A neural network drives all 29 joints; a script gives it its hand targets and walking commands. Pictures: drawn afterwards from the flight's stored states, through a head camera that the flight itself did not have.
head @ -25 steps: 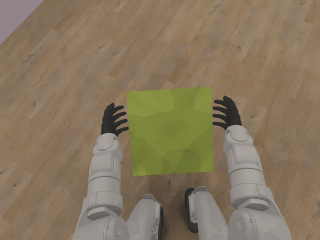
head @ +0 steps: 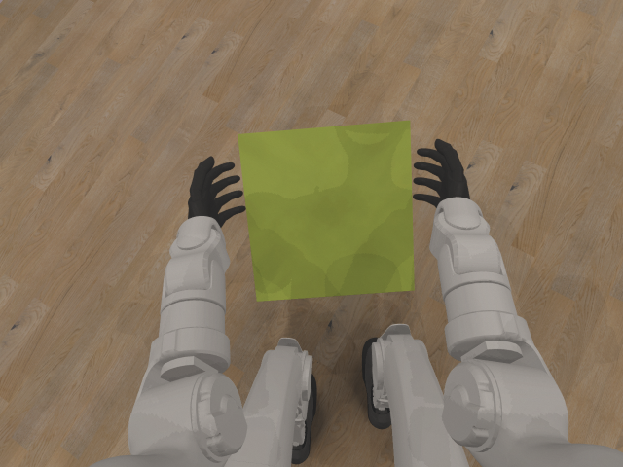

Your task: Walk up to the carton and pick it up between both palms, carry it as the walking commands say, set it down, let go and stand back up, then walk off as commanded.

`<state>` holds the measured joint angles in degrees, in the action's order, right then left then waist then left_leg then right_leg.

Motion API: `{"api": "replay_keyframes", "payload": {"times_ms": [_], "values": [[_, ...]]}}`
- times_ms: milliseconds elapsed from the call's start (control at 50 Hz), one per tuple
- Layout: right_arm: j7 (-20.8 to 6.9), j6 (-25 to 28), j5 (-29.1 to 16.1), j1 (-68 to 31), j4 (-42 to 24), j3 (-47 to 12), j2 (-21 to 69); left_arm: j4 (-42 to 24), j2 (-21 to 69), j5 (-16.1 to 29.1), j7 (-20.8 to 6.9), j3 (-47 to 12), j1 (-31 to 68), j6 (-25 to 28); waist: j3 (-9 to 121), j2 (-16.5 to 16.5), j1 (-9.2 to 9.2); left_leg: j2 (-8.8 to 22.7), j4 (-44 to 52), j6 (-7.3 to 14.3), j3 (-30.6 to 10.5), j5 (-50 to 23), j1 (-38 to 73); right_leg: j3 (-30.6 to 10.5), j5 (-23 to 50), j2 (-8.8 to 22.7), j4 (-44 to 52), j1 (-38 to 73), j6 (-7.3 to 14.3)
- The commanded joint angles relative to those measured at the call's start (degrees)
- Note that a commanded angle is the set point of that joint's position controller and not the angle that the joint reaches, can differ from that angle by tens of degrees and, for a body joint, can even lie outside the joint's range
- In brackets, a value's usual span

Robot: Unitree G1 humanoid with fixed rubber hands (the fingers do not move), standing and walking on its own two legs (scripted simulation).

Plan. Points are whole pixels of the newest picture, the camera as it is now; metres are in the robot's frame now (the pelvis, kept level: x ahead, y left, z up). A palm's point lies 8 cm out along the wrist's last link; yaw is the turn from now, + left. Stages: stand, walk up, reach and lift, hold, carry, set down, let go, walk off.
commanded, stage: set down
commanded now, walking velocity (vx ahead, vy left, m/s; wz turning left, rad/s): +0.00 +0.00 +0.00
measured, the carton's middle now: (328, 208) +0.46 +0.02 -0.17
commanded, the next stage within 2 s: none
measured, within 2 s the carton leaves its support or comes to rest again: neither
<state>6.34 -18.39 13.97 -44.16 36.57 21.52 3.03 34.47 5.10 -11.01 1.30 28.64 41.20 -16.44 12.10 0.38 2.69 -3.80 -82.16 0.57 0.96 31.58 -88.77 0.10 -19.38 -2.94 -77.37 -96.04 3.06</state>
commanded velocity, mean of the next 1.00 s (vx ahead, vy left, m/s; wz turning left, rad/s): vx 0.00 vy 0.00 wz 0.00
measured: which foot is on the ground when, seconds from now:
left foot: down 0.00-1.00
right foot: down 0.00-1.00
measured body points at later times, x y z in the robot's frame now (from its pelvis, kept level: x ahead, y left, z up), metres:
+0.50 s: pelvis -0.02 +0.00 -0.08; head +0.24 -0.02 +0.29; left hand +0.45 +0.17 -0.16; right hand +0.47 -0.15 -0.17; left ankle +0.04 +0.11 -0.56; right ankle +0.12 -0.08 -0.56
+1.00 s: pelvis -0.03 +0.01 -0.14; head +0.28 -0.01 +0.18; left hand +0.47 +0.17 -0.25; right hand +0.50 -0.15 -0.26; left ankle +0.04 +0.11 -0.56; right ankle +0.12 -0.08 -0.56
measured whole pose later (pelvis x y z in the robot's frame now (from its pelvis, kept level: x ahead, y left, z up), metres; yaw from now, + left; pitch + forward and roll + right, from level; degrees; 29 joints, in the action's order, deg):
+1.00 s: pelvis -0.03 +0.01 -0.14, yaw +2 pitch +45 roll +4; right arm 7.3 -18.2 9.0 -66.3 45.2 19.5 -7.5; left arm 38.7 -0.8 -5.9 5.7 26.7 61.1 -17.3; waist 3.0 0.3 1.8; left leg -4.7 -110.4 0.7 3.3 36.7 -119.1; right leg 0.5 -22.0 -1.8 -104.2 -127.4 3.1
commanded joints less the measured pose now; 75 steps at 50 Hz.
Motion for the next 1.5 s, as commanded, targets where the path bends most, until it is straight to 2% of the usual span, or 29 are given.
{"api": "replay_keyframes", "payload": {"times_ms": [0, 260, 760, 1240, 1480], "values": [[-15.39, 2.49, -8.75, -32.83, 0.77, -30.73, 54.86, 0.68, 48.92, 8.22, -16.68, -31.57, 36.82, 1.27, 49.23, -4.54, 0.74, -3.61, 8.01, -0.22, -2.30, -11.77, 0.18, -6.39, 12.76, -3.70, 1.94, 49.82, -2.79], [-13.91, 2.76, -10.38, -39.32, 1.51, -30.56, 52.09, -0.60, 46.20, 10.32, -15.33, -32.11, 43.64, 1.52, 53.56, -5.04, 0.94, -4.01, 0.55, -0.66, -1.07, -10.67, -7.31, -5.31, 12.49, -4.27, -6.15, 43.85, -2.72], [-14.71, 2.19, -11.90, -52.36, 4.90, -26.99, 45.82, 0.10, 43.66, 12.09, -13.08, -30.99, 57.39, 0.83, 56.89, -5.06, 0.40, -4.46, -11.14, -1.20, -0.23, -10.18, -15.26, -2.96, 11.51, -4.54, -19.49, 29.96, -1.89], [-14.42, 3.87, -15.60, -62.07, 7.18, -27.37, 38.49, 0.89, 38.83, 15.13, -10.79, -31.55, 66.92, 2.49, 55.59, -5.47, -0.05, -4.39, -22.35, -1.40, 0.73, -11.07, -20.71, -2.26, 13.01, -3.78, -31.59, 23.50, -1.47], [-14.34, 6.02, -18.90, -66.81, 8.51, -28.91, 33.98, 1.51, 35.37, 17.91, -9.75, -32.85, 71.38, 4.26, 53.15, -5.43, -0.50, -4.24, -27.36, -1.38, 0.83, -12.53, -21.63, -2.32, 15.37, -3.04, -37.39, 22.48, -1.13]]}}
